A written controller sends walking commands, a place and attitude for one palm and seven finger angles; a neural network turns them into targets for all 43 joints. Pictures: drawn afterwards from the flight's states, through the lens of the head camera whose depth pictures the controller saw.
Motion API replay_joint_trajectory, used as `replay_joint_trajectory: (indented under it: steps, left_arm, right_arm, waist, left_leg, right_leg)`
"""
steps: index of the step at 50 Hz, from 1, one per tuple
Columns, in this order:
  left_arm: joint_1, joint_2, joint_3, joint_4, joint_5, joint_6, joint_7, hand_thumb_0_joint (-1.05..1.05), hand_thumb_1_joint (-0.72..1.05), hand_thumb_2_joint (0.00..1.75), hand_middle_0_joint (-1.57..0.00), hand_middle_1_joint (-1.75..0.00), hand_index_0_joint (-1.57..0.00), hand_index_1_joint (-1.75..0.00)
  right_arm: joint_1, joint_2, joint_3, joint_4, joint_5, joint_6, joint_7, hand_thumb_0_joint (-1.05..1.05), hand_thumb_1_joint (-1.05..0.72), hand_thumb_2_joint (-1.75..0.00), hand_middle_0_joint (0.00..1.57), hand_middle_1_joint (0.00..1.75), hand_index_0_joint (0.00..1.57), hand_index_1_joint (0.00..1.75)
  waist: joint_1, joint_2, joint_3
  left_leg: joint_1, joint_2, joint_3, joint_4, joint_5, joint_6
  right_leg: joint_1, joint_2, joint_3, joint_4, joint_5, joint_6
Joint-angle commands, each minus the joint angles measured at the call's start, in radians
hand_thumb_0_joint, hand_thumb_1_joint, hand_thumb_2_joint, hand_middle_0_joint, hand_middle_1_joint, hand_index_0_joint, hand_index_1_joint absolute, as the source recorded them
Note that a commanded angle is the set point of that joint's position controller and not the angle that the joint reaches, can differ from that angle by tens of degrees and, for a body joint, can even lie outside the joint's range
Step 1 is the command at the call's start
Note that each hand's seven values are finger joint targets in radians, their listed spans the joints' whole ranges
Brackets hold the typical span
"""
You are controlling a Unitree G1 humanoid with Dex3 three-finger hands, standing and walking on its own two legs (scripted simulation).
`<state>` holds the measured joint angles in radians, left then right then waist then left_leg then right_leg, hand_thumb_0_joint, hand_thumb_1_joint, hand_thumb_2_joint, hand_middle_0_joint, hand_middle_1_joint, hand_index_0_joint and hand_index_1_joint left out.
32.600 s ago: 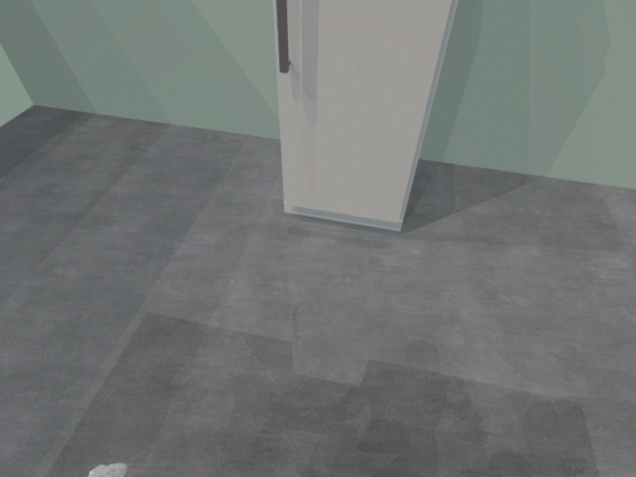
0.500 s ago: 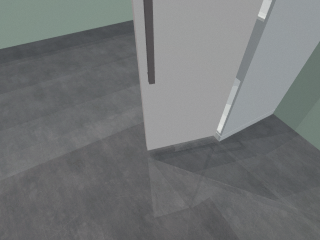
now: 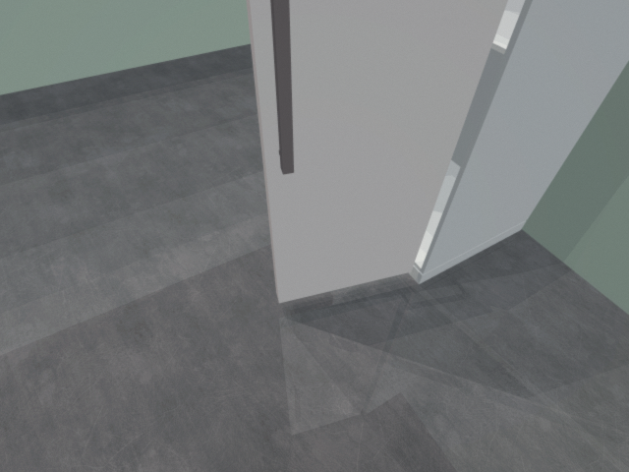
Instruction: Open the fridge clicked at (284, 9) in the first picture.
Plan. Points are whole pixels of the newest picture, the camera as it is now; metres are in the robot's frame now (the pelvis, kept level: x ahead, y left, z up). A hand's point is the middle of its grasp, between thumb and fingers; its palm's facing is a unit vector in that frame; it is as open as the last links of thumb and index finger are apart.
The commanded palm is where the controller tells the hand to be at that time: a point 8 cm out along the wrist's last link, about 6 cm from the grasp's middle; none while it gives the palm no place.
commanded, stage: look to check the result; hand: left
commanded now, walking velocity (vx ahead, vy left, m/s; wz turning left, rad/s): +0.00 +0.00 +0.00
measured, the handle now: (280, 74) +0.73 +0.10 +0.15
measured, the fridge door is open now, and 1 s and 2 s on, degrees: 76 76 76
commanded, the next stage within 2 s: stand and wait in 0.52 s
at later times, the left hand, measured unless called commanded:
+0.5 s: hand out of the picture +0.02 +0.16 -0.18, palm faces +0.01 -0.98 -0.18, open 7.3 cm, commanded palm none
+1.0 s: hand out of the picture +0.02 +0.17 -0.18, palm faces +0.01 -0.98 -0.19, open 7.3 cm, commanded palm none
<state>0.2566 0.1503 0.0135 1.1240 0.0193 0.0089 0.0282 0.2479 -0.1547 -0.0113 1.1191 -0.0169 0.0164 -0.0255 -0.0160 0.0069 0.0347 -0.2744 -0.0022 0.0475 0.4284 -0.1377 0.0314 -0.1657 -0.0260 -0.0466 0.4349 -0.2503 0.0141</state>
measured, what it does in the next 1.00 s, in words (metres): stands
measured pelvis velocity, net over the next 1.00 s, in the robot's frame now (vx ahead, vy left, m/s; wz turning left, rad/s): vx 0.02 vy -0.01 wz -0.01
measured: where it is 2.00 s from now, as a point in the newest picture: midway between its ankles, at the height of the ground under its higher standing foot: outside the picture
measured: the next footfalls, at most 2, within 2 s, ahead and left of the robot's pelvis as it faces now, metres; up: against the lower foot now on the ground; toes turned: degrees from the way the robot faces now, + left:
none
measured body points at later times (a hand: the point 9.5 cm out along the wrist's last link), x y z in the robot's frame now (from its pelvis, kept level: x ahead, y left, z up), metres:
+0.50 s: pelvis +0.02 -0.01 +0.00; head +0.03 +0.00 +0.45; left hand +0.02 +0.22 -0.16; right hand +0.03 -0.23 -0.16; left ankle +0.06 +0.10 -0.74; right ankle -0.01 -0.13 -0.74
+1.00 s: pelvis +0.02 -0.01 +0.00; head +0.04 +0.00 +0.45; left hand +0.02 +0.22 -0.16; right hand +0.03 -0.23 -0.16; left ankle +0.06 +0.10 -0.74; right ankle -0.01 -0.13 -0.74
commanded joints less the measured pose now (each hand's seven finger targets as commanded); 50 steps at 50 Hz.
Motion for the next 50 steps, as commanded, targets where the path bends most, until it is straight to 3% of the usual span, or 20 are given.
replay_joint_trajectory:
  steps: [1, 15, 22, 50]
  left_arm:
    - [0.064, 0.11, 0.016, -0.013, -0.004, -0.014, 0.005, 0.0, 0.9, 0.9, -0.2, -0.3, -0.2, -0.3]
    - [0.075, 0.113, 0.013, 0.0, -0.007, -0.016, 0.008, 0.0, 0.9, 0.9, -0.2, -0.3, -0.2, -0.3]
    - [0.067, 0.104, 0.01, 0.009, -0.008, -0.013, 0.008, 0.0, 0.9, 0.9, -0.2, -0.3, -0.2, -0.3]
    - [0.078, 0.107, 0.01, 0.009, -0.008, -0.015, 0.006, 0.0, 0.9, 0.9, -0.2, -0.3, -0.2, -0.3]
  right_arm:
    - [0.044, -0.096, -0.019, -0.028, -0.002, -0.013, -0.009, 0.0, -0.9, -0.9, 0.2, 0.3, 0.2, 0.3]
    - [0.032, -0.098, -0.013, -0.011, 0.002, -0.014, -0.013, 0.0, -0.9, -0.9, 0.2, 0.3, 0.2, 0.3]
    - [0.021, -0.094, -0.008, 0.001, 0.0, -0.013, -0.015, 0.0, -0.9, -0.9, 0.2, 0.3, 0.2, 0.3]
    - [0.023, -0.101, -0.008, 0.001, 0.003, -0.015, -0.016, 0.0, -0.9, -0.9, 0.2, 0.3, 0.2, 0.3]
  waist:
    - [0.006, -0.006, 0.034]
    - [0.011, -0.017, 0.002]
    - [0.01, 0.015, 0.033]
    - [0.013, -0.009, 0.036]
  left_leg:
    - [0.059, 0.098, -0.114, -0.094, -0.038, -0.003]
    - [0.11, 0.105, -0.099, -0.06, 0.087, 0.0]
    - [0.102, 0.105, -0.103, -0.08, 0.053, -0.003]
    - [0.119, 0.107, -0.096, -0.086, 0.059, -0.001]
  right_leg:
    - [-0.082, -0.074, 0.073, -0.11, -0.02, -0.046]
    - [-0.039, -0.08, 0.073, -0.115, 0.067, -0.044]
    - [-0.04, -0.078, 0.075, -0.124, 0.039, -0.043]
    - [-0.028, -0.076, 0.073, -0.138, 0.052, -0.043]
